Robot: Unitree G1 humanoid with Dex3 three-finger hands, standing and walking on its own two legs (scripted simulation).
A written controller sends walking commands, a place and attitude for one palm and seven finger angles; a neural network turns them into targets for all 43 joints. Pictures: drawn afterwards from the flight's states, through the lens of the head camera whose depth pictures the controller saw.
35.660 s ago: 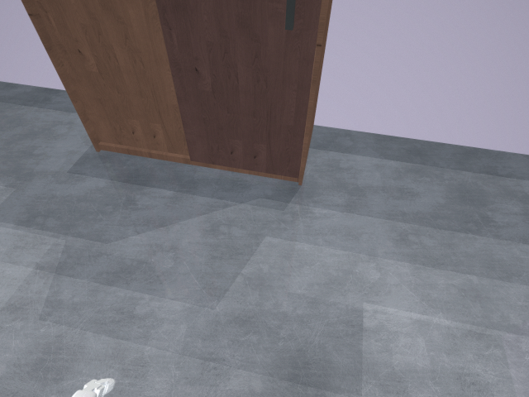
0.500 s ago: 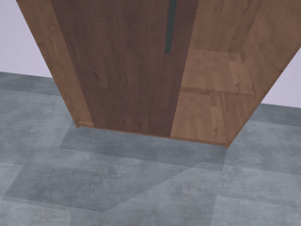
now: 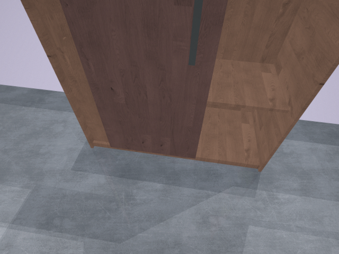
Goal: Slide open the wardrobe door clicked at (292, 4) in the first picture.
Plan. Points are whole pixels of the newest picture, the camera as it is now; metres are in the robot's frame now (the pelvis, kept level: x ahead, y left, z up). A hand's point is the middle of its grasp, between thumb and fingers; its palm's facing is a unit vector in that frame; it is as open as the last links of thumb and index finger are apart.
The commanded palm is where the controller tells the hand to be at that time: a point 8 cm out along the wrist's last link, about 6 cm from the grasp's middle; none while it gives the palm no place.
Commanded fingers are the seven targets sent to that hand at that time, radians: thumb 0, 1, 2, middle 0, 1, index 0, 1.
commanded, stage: look to check the result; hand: right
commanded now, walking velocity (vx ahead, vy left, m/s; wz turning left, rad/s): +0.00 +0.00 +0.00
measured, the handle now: (197, 18) +0.81 -0.03 +0.19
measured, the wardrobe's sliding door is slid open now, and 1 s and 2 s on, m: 0.44 0.44 0.44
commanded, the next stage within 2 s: stand and wait in 0.46 s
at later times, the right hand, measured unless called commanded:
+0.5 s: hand out of the picture +0.10 -0.24 -0.15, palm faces -0.02 +0.94 -0.33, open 7.4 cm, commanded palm none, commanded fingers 0.00 -0.90 -0.90 0.20 0.30 0.20 0.30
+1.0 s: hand out of the picture +0.11 -0.22 -0.16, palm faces -0.03 +0.95 -0.32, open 7.4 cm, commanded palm none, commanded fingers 0.00 -0.90 -0.90 0.20 0.30 0.20 0.30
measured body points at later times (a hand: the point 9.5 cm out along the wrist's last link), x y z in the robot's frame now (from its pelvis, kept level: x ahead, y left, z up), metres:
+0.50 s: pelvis +0.02 +0.01 +0.00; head +0.04 +0.02 +0.45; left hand +0.11 +0.30 -0.13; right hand +0.10 -0.28 -0.13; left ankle +0.00 +0.13 -0.75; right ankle +0.02 -0.10 -0.75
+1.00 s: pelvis +0.03 +0.02 +0.00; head +0.05 +0.02 +0.45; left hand +0.10 +0.31 -0.14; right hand +0.11 -0.27 -0.13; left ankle +0.00 +0.13 -0.75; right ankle +0.02 -0.10 -0.75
